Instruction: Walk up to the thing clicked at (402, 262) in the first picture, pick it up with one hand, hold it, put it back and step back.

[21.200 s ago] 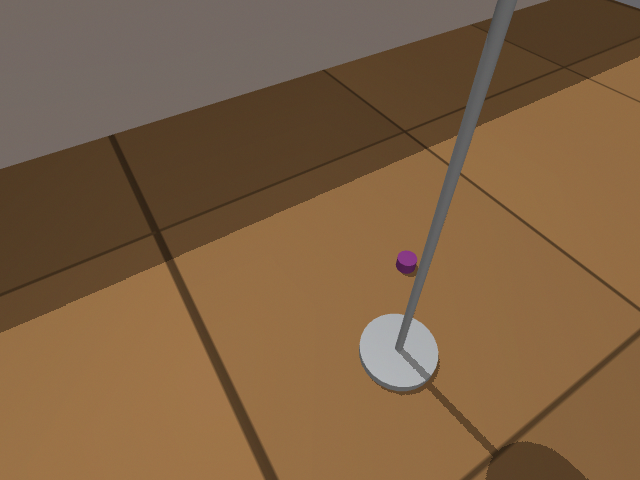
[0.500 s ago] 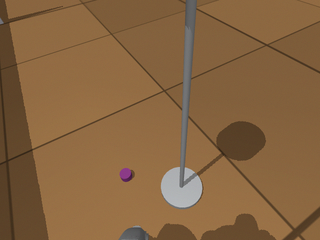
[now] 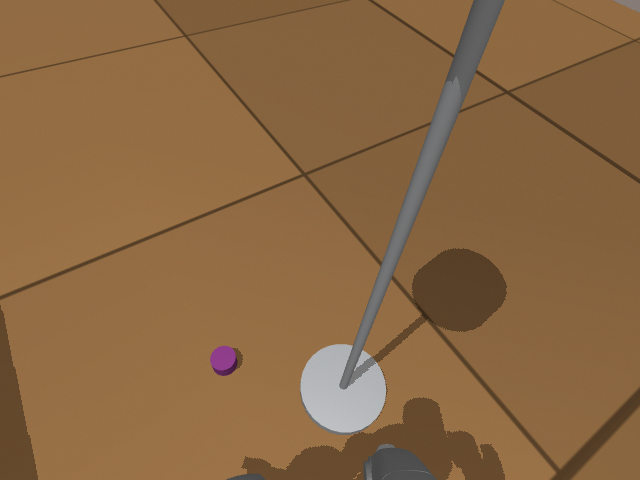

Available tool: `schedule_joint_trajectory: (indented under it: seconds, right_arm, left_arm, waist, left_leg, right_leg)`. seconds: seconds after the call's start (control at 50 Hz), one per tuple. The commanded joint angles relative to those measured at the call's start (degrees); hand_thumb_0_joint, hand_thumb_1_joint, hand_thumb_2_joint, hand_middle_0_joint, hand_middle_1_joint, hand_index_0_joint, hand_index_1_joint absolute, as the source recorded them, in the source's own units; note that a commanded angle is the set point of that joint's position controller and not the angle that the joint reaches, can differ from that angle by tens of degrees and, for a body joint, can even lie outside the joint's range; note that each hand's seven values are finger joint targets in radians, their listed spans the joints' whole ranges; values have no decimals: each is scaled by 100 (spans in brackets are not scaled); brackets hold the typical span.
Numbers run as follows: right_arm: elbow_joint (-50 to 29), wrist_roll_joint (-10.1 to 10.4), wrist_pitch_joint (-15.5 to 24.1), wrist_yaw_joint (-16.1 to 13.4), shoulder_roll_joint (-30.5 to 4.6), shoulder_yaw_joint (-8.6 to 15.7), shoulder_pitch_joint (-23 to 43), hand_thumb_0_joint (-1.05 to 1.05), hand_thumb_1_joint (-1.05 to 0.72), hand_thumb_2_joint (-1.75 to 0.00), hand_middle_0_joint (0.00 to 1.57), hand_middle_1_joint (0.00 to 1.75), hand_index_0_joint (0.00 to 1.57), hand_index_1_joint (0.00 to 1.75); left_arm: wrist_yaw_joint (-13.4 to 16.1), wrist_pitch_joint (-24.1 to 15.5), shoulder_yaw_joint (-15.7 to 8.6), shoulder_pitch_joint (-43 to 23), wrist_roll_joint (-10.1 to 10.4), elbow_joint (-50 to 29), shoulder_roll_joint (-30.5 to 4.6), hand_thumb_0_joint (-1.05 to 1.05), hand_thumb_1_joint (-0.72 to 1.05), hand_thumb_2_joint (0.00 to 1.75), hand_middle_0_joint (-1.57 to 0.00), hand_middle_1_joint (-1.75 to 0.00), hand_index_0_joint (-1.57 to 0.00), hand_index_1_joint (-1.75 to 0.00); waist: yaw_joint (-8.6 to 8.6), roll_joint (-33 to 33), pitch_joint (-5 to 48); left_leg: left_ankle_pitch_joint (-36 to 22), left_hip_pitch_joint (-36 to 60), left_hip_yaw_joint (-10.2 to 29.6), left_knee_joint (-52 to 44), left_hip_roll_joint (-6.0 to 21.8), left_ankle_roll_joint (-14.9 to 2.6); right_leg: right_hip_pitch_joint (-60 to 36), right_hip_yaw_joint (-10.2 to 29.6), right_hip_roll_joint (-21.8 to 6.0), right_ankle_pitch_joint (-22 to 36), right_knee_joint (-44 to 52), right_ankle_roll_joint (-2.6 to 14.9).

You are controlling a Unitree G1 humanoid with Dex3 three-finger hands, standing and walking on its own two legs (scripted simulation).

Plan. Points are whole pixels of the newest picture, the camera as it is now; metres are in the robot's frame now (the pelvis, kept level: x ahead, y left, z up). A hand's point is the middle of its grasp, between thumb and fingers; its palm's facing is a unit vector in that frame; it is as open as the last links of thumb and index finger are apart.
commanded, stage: walk up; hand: left
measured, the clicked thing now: (224, 360) +0.51 +0.25 -0.74
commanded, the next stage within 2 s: stand in 1.60 s
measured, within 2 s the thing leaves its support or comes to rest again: neither
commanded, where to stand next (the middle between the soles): +0.12 -0.03 m, yaw +2 degrees
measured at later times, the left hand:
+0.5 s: hand out of the picture +0.12 +0.21 -0.14, palm faces -0.03 -0.95 -0.30, open 7.4 cm
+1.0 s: hand out of the picture +0.11 +0.22 -0.14, palm faces +0.00 -0.95 -0.32, open 7.4 cm
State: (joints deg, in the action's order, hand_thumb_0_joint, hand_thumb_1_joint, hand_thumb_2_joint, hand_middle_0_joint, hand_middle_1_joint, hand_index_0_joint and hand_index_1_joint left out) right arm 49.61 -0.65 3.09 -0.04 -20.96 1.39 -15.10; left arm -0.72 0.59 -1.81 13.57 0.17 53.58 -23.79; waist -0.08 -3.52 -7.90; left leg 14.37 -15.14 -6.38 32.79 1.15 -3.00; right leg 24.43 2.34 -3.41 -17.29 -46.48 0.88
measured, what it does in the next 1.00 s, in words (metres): steps on the spot: right foot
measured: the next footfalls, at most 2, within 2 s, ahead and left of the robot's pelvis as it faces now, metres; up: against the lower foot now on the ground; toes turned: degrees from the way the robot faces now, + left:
right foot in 0.10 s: +0.08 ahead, -0.15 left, +0.00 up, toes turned +0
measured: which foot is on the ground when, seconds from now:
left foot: down 0.00-1.00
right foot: up 0.00-0.08, down 0.10-1.00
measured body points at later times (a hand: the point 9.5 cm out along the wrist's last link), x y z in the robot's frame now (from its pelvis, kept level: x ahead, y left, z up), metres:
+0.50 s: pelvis +0.01 -0.03 +0.01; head +0.02 -0.03 +0.46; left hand +0.12 +0.26 -0.12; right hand +0.07 -0.34 -0.12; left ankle +0.04 +0.09 -0.73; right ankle +0.04 -0.15 -0.73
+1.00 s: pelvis +0.04 -0.03 +0.02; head +0.04 -0.03 +0.47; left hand +0.11 +0.27 -0.12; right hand +0.13 -0.33 -0.11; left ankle +0.04 +0.09 -0.73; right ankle +0.04 -0.15 -0.73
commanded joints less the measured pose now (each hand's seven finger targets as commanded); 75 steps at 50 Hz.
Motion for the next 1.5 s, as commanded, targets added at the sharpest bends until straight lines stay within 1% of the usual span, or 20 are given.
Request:
schedule_joint_trajectory:
  seconds: [0.0, 0.02, 0.04, 0.06, 0.08, 0.1, 0.12, 0.14, 0.18, 0.2, 0.22, 0.3, 0.32, 0.4, 0.48, 0.64, 0.92, 1.04, 1.18, 1.48]
  right_arm:
    - [-293, 71, 32, -133, -1515, 411, 47, 0, -90, -90, 20, 30, 20, 30]
    - [-280, 84, 0, -129, -1550, 411, 168, 0, -90, -90, 20, 30, 20, 30]
    - [-290, 98, -34, -115, -1572, 395, 313, 0, -90, -90, 20, 30, 20, 30]
    - [-265, 115, -66, -101, -1420, 327, 417, 0, -90, -90, 20, 30, 20, 30]
    - [-250, 125, -72, -91, -1247, 252, 435, 0, -90, -90, 20, 30, 20, 30]
    - [-180, 129, -79, -79, -1039, 196, 232, 0, -90, -90, 20, 30, 20, 30]
    - [-44, 133, -98, -90, -1058, 199, 255, 0, -90, -90, 20, 30, 20, 30]
    - [191, 102, -111, -110, -1146, 247, 150, 0, -90, -90, 20, 30, 20, 30]
    - [346, 87, -43, -54, -1353, 262, 416, 0, -90, -90, 20, 30, 20, 30]
    - [396, 81, -17, -24, -1382, 253, 554, 0, -90, -90, 20, 30, 20, 30]
    - [441, 58, -4, -10, -1319, 219, 668, 0, -90, -90, 20, 30, 20, 30]
    - [719, 23, 3, 27, -1233, 105, 815, 0, -90, -90, 20, 30, 20, 30]
    - [792, 10, 4, 31, -1233, 108, 812, 0, -90, -90, 20, 30, 20, 30]
    - [1015, -13, 73, 16, -1221, 62, 853, 0, -90, -90, 20, 30, 20, 30]
    - [1143, -8, 81, -11, -1206, 54, 964, 0, -90, -90, 20, 30, 20, 30]
    - [1276, -12, 48, -35, -1201, 54, 1104, 0, -90, -90, 20, 30, 20, 30]
    - [1313, 18, -10, -58, -1174, 103, 1260, 0, -90, -90, 20, 30, 20, 30]
    - [1343, 4, -38, -55, -1150, 112, 1289, 0, -90, -90, 20, 30, 20, 30]
    - [1331, 2, -35, -56, -1106, 125, 1322, 0, -90, -90, 20, 30, 20, 30]
    - [1329, -7, -27, -66, -1116, 127, 1286, 0, -90, -90, 20, 30, 20, 30]
  left_arm:
    - [109, -86, -237, 185, 7, -148, -781, 0, 90, 90, -20, -30, -20, -30]
    - [109, -90, -237, 199, 1, -103, -765, 0, 90, 90, -20, -30, -20, -30]
    - [102, -101, -256, 255, -30, -34, -815, 0, 90, 90, -20, -30, -20, -30]
    - [103, -135, -273, 237, -64, 12, -878, 0, 90, 90, -20, -30, -20, -30]
    - [109, -175, -290, 186, -108, 2, -1025, 0, 90, 90, -20, -30, -20, -30]
    - [103, -226, -323, -96, -154, -48, -1214, 0, 90, 90, -20, -30, -20, -30]
    - [88, -212, -313, -537, -102, -126, -1359, 0, 90, 90, -20, -30, -20, -30]
    - [67, -186, -275, -924, -110, -168, -1362, 0, 90, 90, -20, -30, -20, -30]
    - [46, -173, -143, -813, -77, -85, -1007, 0, 90, 90, -20, -30, -20, -30]
    - [42, -189, -127, -836, -66, -35, -944, 0, 90, 90, -20, -30, -20, -30]
    - [38, -192, -127, -818, -67, 59, -909, 0, 90, 90, -20, -30, -20, -30]
    - [19, -192, -135, -941, -52, 230, -894, 0, 90, 90, -20, -30, -20, -30]
    - [16, -193, -126, -1064, -57, 252, -906, 0, 90, 90, -20, -30, -20, -30]
    - [6, -214, -112, -1083, -39, 416, -843, 0, 90, 90, -20, -30, -20, -30]
    - [9, -203, -109, -1126, -19, 570, -833, 0, 90, 90, -20, -30, -20, -30]
    - [11, -176, -87, -1215, -31, 777, -800, 0, 90, 90, -20, -30, -20, -30]
    - [42, -193, -95, -1155, -45, 938, -749, 0, 90, 90, -20, -30, -20, -30]
    - [55, -188, -85, -1212, -51, 930, -730, 0, 90, 90, -20, -30, -20, -30]
    - [69, -191, -108, -1157, -78, 916, -747, 0, 90, 90, -20, -30, -20, -30]
    - [72, -158, -103, -1111, -70, 859, -705, 0, 90, 90, -20, -30, -20, -30]
  waist:
    - [26, 1272, 915]
    - [-17, 1210, 963]
    - [-110, 1025, 999]
    - [-179, 734, 989]
    - [-180, 269, 1016]
    - [39, -428, 935]
    - [118, -575, 860]
    - [202, -693, 712]
    - [174, -309, 731]
    - [135, -299, 796]
    - [70, -329, 853]
    - [-32, -175, 546]
    - [28, -129, 537]
    - [-12, 239, 864]
    - [-28, 404, 948]
    - [1, 438, 972]
    - [26, 243, 1122]
    - [39, 269, 1004]
    - [34, 284, 1120]
    - [20, 435, 1046]
  left_leg:
    - [-3399, 213, 967, -480, 1400, -709]
    - [-2946, 107, 1062, -408, 1463, -737]
    - [-2228, -156, 1098, -286, 1430, -669]
    - [-1303, -413, 1098, -217, 1284, -442]
    - [-482, -630, 983, -83, 1105, -201]
    - [302, -734, 767, 178, 688, 31]
    - [968, -135, 486, 356, 160, 187]
    - [1152, 427, 537, 322, 162, 171]
    - [537, 905, 804, -520, 499, 82]
    - [368, 714, 985, -700, 647, 13]
    - [441, 530, 1057, -868, 727, -26]
    - [596, 196, 931, -1185, 598, 98]
    - [508, 233, 919, -1263, 581, 124]
    - [-58, 414, 913, -1476, 666, 150]
    - [-440, 489, 894, -1579, 737, 161]
    - [-571, 633, 868, -1685, 756, 178]
    - [-1240, 1154, 794, -1637, 811, 187]
    - [-1067, 1077, 812, -1759, 785, 213]
    - [-1263, 1151, 786, -1777, 800, 215]
    - [-1235, 1067, 789, -1833, 797, 216]
  right_leg:
    - [-704, -359, 128, 51, 427, 21]
    - [-951, -375, 128, 136, 774, 51]
    - [-1336, -380, 133, 300, 1215, 107]
    - [-1623, -211, 104, 473, 1667, 186]
    - [-1766, 336, -264, 886, 1954, 312]
    - [-1567, 1271, -863, 772, 2341, 558]
    - [-769, 1614, -1306, 352, 2588, 1013]
    - [-120, 1547, -1314, -13, 2605, 1007]
    - [120, 756, -725, -347, 2527, 419]
    - [-239, 529, -480, -136, 2414, 233]
    - [-542, 467, -396, -87, 2414, 206]
    - [-775, 666, -482, -725, 2870, 228]
    - [-801, 658, -486, -693, 2934, 226]
    - [-1328, 465, -464, 347, 2853, 206]
    - [-1582, 324, -438, 854, 2853, 167]
    - [-1659, 261, -431, 1047, 3016, 100]
    - [-1712, 175, -455, 1615, 3148, 39]
    - [-1722, 197, -455, 1495, 3199, 16]
    - [-1840, 146, -446, 1641, 3161, 15]
    - [-1896, 145, -413, 1565, 3145, 18]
